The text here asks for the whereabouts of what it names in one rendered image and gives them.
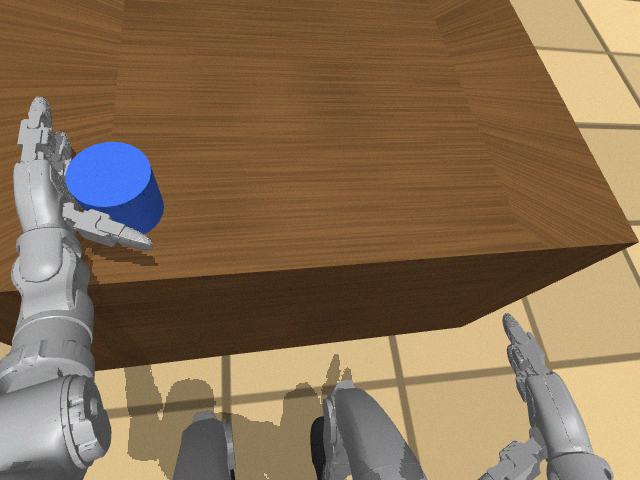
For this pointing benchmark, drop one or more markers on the right robot foot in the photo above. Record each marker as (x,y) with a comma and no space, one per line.
(317,447)

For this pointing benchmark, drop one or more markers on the right robot arm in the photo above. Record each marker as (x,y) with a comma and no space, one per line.
(578,466)

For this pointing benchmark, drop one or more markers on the right robot hand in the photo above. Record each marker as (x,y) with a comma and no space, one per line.
(556,424)

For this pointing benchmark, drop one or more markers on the can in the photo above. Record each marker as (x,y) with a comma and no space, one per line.
(117,179)

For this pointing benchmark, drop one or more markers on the left robot hand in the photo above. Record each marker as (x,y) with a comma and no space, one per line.
(42,198)

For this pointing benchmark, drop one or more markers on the left robot arm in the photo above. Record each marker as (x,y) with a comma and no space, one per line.
(52,421)

